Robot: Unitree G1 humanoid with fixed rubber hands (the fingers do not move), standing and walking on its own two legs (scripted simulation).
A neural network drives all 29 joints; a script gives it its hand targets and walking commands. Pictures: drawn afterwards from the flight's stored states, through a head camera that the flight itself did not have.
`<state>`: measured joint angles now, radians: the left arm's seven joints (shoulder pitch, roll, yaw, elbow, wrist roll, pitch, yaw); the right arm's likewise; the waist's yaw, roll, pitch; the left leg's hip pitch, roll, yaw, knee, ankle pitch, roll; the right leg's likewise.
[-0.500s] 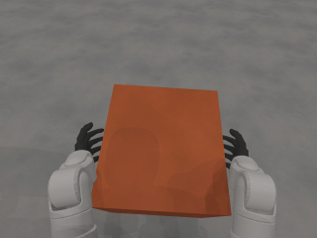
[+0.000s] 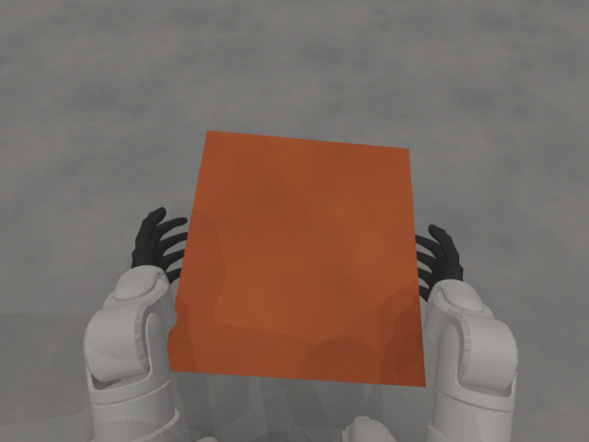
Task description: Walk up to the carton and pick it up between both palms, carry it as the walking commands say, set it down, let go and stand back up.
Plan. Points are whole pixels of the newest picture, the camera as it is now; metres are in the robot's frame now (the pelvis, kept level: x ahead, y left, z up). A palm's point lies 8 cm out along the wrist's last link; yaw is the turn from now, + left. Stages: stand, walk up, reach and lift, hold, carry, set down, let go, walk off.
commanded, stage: carry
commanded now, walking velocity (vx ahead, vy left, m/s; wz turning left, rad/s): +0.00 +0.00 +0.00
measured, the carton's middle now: (296, 269) +0.35 +0.02 -0.02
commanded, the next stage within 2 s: none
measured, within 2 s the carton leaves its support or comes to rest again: neither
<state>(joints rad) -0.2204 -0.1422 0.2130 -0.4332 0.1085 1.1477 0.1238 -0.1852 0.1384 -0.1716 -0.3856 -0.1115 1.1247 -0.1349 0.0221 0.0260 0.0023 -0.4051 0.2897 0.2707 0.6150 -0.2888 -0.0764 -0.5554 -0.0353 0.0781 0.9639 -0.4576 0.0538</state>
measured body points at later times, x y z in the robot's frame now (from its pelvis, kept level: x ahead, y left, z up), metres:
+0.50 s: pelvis +0.04 -0.16 +0.00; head +0.06 -0.15 +0.45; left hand +0.34 -0.01 +0.08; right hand +0.31 -0.35 +0.08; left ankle +0.08 -0.07 -0.73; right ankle +0.03 -0.27 -0.71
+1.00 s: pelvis +0.05 -0.22 +0.00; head +0.02 -0.23 +0.45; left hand +0.35 -0.08 +0.08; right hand +0.31 -0.43 +0.08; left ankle +0.08 -0.07 -0.73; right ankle +0.04 -0.29 -0.73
